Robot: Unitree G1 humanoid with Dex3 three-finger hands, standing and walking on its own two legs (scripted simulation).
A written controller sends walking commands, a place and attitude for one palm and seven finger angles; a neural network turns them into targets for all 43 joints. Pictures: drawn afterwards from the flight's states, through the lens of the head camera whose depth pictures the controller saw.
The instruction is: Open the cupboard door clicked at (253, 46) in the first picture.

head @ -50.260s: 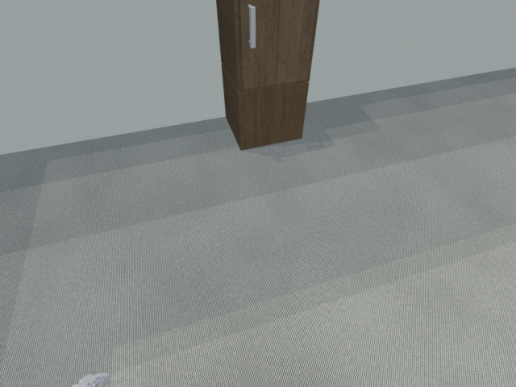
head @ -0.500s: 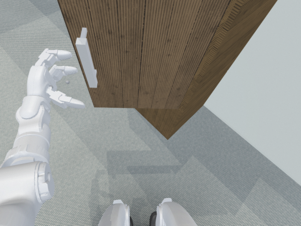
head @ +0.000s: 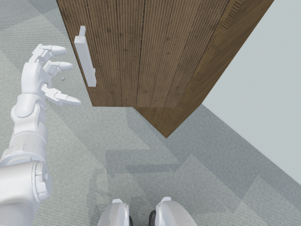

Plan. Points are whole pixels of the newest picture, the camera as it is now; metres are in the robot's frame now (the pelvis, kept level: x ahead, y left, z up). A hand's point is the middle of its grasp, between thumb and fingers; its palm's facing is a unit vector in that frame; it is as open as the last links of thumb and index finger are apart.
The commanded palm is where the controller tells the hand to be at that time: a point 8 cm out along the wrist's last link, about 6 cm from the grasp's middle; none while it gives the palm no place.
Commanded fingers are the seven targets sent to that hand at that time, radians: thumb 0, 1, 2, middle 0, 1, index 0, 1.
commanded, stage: slide the fingers in behind the handle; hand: left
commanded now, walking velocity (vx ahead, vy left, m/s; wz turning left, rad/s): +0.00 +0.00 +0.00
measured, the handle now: (87, 59) +0.55 +0.16 +0.05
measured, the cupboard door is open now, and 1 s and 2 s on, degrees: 47 47 48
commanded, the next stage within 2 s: close the thumb around the handle in 1.62 s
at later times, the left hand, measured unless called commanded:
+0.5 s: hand (79, 78) +0.48 +0.17 +0.05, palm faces +0.01 -1.00 -0.01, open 14.0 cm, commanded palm +0.46 +0.21 +0.05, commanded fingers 0.00 -0.50 0.30 -0.30 -1.20 -0.30 -1.20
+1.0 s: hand (88, 77) +0.48 +0.15 +0.05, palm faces +0.03 -1.00 -0.01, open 14.1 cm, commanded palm +0.45 +0.18 +0.05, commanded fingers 0.00 -0.50 0.30 -0.30 -1.20 -0.30 -1.20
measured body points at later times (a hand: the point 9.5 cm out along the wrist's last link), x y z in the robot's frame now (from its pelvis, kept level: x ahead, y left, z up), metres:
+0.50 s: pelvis +0.00 +0.00 +0.00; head +0.12 +0.02 +0.43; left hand +0.48 +0.22 +0.05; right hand +0.03 -0.26 -0.11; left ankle +0.01 +0.05 -0.66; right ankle +0.02 -0.10 -0.66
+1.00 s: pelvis +0.00 -0.02 +0.00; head +0.12 +0.01 +0.43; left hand +0.47 +0.20 +0.06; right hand +0.04 -0.28 -0.11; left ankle +0.01 +0.05 -0.66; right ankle +0.02 -0.10 -0.66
